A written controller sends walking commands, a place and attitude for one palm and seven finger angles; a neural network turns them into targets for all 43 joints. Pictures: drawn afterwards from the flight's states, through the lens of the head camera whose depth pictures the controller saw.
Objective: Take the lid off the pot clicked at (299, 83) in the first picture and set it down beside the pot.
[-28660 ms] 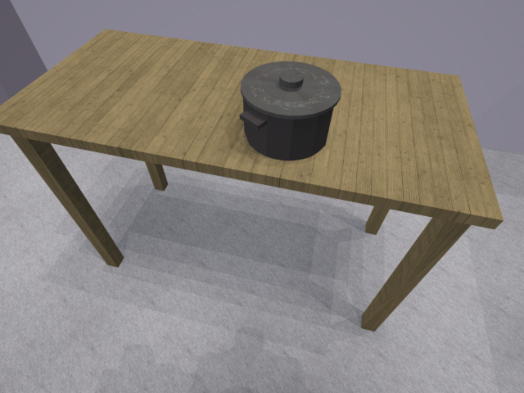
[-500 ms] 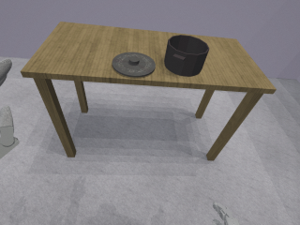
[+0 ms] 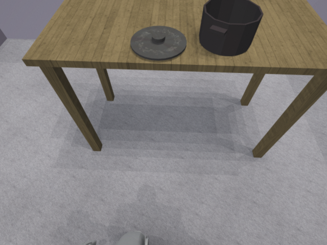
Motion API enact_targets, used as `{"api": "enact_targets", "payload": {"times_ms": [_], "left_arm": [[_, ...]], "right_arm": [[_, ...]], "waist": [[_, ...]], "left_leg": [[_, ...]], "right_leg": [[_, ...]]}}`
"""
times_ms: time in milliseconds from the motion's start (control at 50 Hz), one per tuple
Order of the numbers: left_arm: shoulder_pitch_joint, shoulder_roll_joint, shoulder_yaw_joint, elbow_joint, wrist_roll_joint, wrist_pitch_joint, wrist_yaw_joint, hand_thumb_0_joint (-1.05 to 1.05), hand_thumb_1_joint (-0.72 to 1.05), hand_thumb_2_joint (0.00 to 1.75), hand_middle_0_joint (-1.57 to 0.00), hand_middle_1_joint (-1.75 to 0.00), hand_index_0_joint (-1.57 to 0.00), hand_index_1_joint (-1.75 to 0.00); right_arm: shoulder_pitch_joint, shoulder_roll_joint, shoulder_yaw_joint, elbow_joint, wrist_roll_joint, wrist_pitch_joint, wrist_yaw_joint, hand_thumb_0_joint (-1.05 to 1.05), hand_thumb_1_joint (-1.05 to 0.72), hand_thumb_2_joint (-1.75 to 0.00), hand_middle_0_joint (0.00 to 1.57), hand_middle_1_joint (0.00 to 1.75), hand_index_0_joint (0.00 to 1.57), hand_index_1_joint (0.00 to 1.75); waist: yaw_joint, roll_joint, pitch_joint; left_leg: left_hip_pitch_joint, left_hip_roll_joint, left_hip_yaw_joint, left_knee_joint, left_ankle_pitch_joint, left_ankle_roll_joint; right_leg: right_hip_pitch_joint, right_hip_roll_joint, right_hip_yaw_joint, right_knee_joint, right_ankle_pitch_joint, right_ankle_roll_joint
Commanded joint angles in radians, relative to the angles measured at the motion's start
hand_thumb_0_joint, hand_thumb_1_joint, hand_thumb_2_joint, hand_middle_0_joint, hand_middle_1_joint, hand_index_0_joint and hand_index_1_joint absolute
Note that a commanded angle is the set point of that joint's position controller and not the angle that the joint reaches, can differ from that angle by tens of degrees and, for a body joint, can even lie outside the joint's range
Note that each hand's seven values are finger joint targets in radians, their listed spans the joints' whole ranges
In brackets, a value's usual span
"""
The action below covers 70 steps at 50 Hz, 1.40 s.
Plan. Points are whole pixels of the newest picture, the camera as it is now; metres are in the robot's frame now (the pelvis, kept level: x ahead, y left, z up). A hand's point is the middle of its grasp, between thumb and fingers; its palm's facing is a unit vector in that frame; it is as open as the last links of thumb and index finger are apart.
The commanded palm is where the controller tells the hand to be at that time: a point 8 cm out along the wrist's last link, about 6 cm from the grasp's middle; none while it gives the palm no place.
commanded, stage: stop stepping back and stand still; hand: left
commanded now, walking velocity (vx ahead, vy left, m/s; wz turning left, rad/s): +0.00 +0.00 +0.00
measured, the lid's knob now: (158, 37) +0.78 +0.06 +0.05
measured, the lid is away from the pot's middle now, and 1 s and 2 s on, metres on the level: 0.26 0.26 0.26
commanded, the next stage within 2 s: let the arm hang, fingers relaxed in 0.60 s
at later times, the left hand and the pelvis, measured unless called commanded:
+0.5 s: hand (101, 241) +0.14 +0.18 -0.15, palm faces -0.02 -0.98 -0.20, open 7.3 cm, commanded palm none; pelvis +0.08 +0.01 +0.02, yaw -2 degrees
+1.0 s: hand out of the picture +0.08 +0.18 -0.16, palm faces -0.01 -0.98 -0.20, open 7.3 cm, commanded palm none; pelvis +0.06 +0.01 +0.02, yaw -2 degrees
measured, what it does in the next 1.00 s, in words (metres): shifts its weight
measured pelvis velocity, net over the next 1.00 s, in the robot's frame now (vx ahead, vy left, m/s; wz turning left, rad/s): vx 0.06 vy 0.01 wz -0.04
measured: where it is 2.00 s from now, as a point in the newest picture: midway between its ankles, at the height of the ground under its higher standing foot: outside the picture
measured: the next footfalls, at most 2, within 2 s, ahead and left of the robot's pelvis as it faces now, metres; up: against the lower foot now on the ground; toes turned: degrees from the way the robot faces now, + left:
none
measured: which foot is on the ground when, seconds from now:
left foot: down 0.00-1.00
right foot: down 0.00-1.00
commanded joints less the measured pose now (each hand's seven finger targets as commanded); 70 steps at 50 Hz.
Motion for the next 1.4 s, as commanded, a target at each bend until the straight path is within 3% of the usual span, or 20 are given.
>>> {"api": "enact_targets", "payload": {"times_ms": [0,20,40,60,80,100,140,180,220,240,260,280,320,400,540,600,680,940,1220,1380], "left_arm": [[-0.003,0.142,0.042,0.050,0.005,-0.009,0.029,0.00,0.90,0.90,-0.20,-0.30,-0.20,-0.30],[-0.014,0.144,0.036,0.077,-0.005,-0.007,0.029,0.00,0.90,0.90,-0.20,-0.30,-0.20,-0.30],[0.012,0.137,0.031,0.097,-0.018,-0.007,0.025,0.00,0.90,0.90,-0.20,-0.30,-0.20,-0.30],[0.059,0.112,0.024,0.106,-0.027,-0.005,0.020,0.00,0.90,0.90,-0.20,-0.30,-0.20,-0.30],[0.034,0.081,0.006,0.110,-0.031,-0.004,0.021,0.00,0.90,0.90,-0.20,-0.30,-0.20,-0.30],[-0.012,0.080,-0.005,0.121,-0.026,0.000,0.024,0.00,0.90,0.90,-0.20,-0.30,-0.20,-0.30],[-0.058,0.089,-0.006,0.143,-0.025,0.010,0.015,0.00,0.90,0.90,-0.20,-0.30,-0.20,-0.30],[-0.021,0.099,-0.002,0.182,-0.021,0.007,0.008,0.00,0.90,0.90,-0.20,-0.30,-0.20,-0.30],[0.053,0.138,0.005,0.232,-0.018,-0.004,0.020,0.00,0.90,0.90,-0.20,-0.30,-0.20,-0.30],[0.047,0.146,0.000,0.240,-0.018,-0.005,0.025,0.00,0.90,0.90,-0.20,-0.30,-0.20,-0.30],[0.004,0.149,-0.006,0.239,-0.018,0.000,0.022,0.00,0.90,0.90,-0.20,-0.30,-0.20,-0.30],[-0.019,0.132,-0.006,0.242,-0.016,0.004,0.023,0.00,0.90,0.90,-0.20,-0.30,-0.20,-0.30],[0.000,0.116,-0.005,0.257,-0.012,0.003,0.029,0.00,0.90,0.90,-0.20,-0.30,-0.20,-0.30],[0.020,0.127,0.007,0.267,-0.016,-0.002,0.037,0.00,0.90,0.90,-0.20,-0.30,-0.20,-0.30],[-0.021,0.098,0.009,0.261,-0.015,0.016,0.032,0.00,0.90,0.90,-0.20,-0.30,-0.20,-0.30],[-0.005,0.097,0.013,0.265,-0.016,0.012,0.031,0.00,0.90,0.90,-0.20,-0.30,-0.20,-0.30],[0.003,0.097,0.014,0.273,-0.018,0.011,0.036,0.00,0.90,0.90,-0.20,-0.30,-0.20,-0.30],[0.027,0.064,-0.002,0.309,-0.016,0.016,0.032,0.00,0.90,0.90,-0.20,-0.30,-0.20,-0.30],[0.072,0.037,-0.011,0.343,-0.014,0.012,0.032,0.00,0.90,0.90,-0.20,-0.30,-0.20,-0.30],[0.083,0.027,-0.009,0.350,-0.014,0.007,0.033,0.00,0.90,0.90,-0.20,-0.30,-0.20,-0.30]], "right_arm": [[-0.013,-0.009,-0.010,-0.082,0.022,-0.058,-0.002,0.00,-0.90,-0.90,0.20,0.30,0.20,0.30],[0.033,-0.003,-0.008,-0.047,0.026,-0.060,0.000,0.00,-0.90,-0.90,0.20,0.30,0.20,0.30],[0.083,-0.021,-0.008,-0.019,0.025,-0.067,-0.004,0.00,-0.90,-0.90,0.20,0.30,0.20,0.30],[0.117,-0.079,-0.017,-0.011,0.017,-0.072,-0.016,0.00,-0.90,-0.90,0.20,0.30,0.20,0.30],[0.133,-0.104,-0.021,-0.003,0.019,-0.066,-0.029,0.00,-0.90,-0.90,0.20,0.30,0.20,0.30],[0.133,-0.095,-0.014,0.016,0.013,-0.053,-0.031,0.00,-0.90,-0.90,0.20,0.30,0.20,0.30],[0.100,-0.077,-0.005,0.040,0.014,-0.050,-0.037,0.00,-0.90,-0.90,0.20,0.30,0.20,0.30],[0.061,-0.068,-0.003,0.050,0.024,-0.047,-0.037,0.00,-0.90,-0.90,0.20,0.30,0.20,0.30],[0.032,-0.041,-0.005,0.046,0.037,-0.052,-0.038,0.00,-0.90,-0.90,0.20,0.30,0.20,0.30],[0.022,-0.032,-0.003,0.047,0.038,-0.053,-0.035,0.00,-0.90,-0.90,0.20,0.30,0.20,0.30],[0.020,-0.024,-0.001,0.058,0.037,-0.050,-0.029,0.00,-0.90,-0.90,0.20,0.30,0.20,0.30],[0.016,-0.011,0.001,0.073,0.030,-0.047,-0.028,0.00,-0.90,-0.90,0.20,0.30,0.20,0.30],[0.027,-0.006,-0.001,0.099,0.028,-0.047,-0.031,0.00,-0.90,-0.90,0.20,0.30,0.20,0.30],[0.053,-0.008,-0.002,0.127,0.029,-0.053,-0.039,0.00,-0.90,-0.90,0.20,0.30,0.20,0.30],[0.063,0.005,0.000,0.150,0.023,-0.045,-0.045,0.00,-0.90,-0.90,0.20,0.30,0.20,0.30],[0.078,0.000,-0.001,0.155,0.024,-0.049,-0.050,0.00,-0.90,-0.90,0.20,0.30,0.20,0.30],[0.087,0.003,-0.004,0.161,0.028,-0.047,-0.052,0.00,-0.90,-0.90,0.20,0.30,0.20,0.30],[0.106,0.032,0.008,0.201,0.027,-0.045,-0.048,0.00,-0.90,-0.90,0.20,0.30,0.20,0.30],[0.110,0.045,0.013,0.213,0.030,-0.051,-0.046,0.00,-0.90,-0.90,0.20,0.30,0.20,0.30],[0.112,0.049,0.014,0.213,0.030,-0.057,-0.048,0.00,-0.90,-0.90,0.20,0.30,0.20,0.30]], "waist": [[-0.015,-0.176,-0.151],[-0.039,-0.155,-0.146],[-0.045,-0.071,-0.178],[-0.038,0.084,-0.250],[-0.045,0.183,-0.229],[-0.056,0.138,-0.162],[-0.051,0.168,-0.101],[-0.020,0.124,-0.110],[-0.001,-0.047,-0.159],[-0.004,-0.079,-0.139],[-0.013,-0.076,-0.080],[-0.016,-0.105,-0.026],[-0.013,-0.103,-0.024],[-0.009,-0.049,-0.127],[-0.012,0.051,-0.025],[-0.012,0.044,-0.074],[-0.012,-0.001,-0.084],[-0.011,-0.002,0.031],[-0.010,0.005,0.055],[-0.010,0.002,0.019]], "left_leg": [[0.036,0.021,0.028,-0.395,0.096,0.025],[0.147,0.013,0.040,-0.557,0.278,0.033],[0.319,0.048,-0.011,-0.632,0.595,0.063],[0.531,0.207,-0.188,-0.572,0.936,0.141],[0.592,0.317,-0.263,-0.576,1.261,0.234],[0.587,0.319,-0.211,-0.591,1.343,0.253],[0.567,0.273,-0.168,-0.599,1.292,0.203],[0.521,0.195,-0.073,-0.560,1.198,0.130],[0.373,0.111,-0.003,-0.515,0.891,0.061],[0.340,0.095,0.010,-0.558,0.662,0.044],[0.324,0.085,0.000,-0.618,0.481,0.043],[0.325,0.087,-0.008,-0.632,0.495,0.049],[0.362,0.094,0.009,-0.605,0.645,0.055],[0.408,0.093,0.030,-0.569,0.801,0.047],[0.429,0.118,0.003,-0.613,0.774,0.066],[0.456,0.115,0.009,-0.585,0.890,0.064],[0.453,0.112,0.015,-0.583,0.854,0.059],[0.407,0.112,-0.002,-0.672,0.603,0.078],[0.392,0.111,-0.010,-0.696,0.523,0.083],[0.401,0.111,-0.010,-0.681,0.589,0.083]], "right_leg": [[0.322,-0.202,0.201,-0.199,0.998,-0.130],[0.297,-0.165,0.150,-0.153,0.968,-0.083],[0.220,-0.119,0.104,-0.071,0.895,-0.029],[0.035,-0.068,0.052,0.025,0.642,0.018],[-0.069,-0.030,0.020,0.067,0.169,0.042],[-0.098,-0.013,0.048,0.068,-0.069,0.031],[-0.094,-0.025,0.026,-0.044,-0.055,0.035],[0.059,-0.018,0.001,-0.231,0.207,0.027],[0.280,-0.086,0.086,-0.259,0.723,-0.012],[0.278,-0.143,0.111,-0.255,0.782,-0.037],[0.225,-0.154,0.108,-0.281,0.658,-0.042],[0.195,-0.125,0.105,-0.283,0.624,-0.036],[0.204,-0.111,0.081,-0.259,0.757,-0.031],[0.295,-0.126,0.069,-0.220,0.940,-0.029],[0.186,-0.091,0.042,-0.257,0.619,-0.026],[0.225,-0.093,0.038,-0.242,0.714,-0.026],[0.246,-0.102,0.042,-0.248,0.757,-0.026],[0.179,-0.084,0.049,-0.312,0.495,-0.017],[0.143,-0.080,0.058,-0.336,0.411,-0.011],[0.159,-0.085,0.057,-0.327,0.465,-0.009]]}}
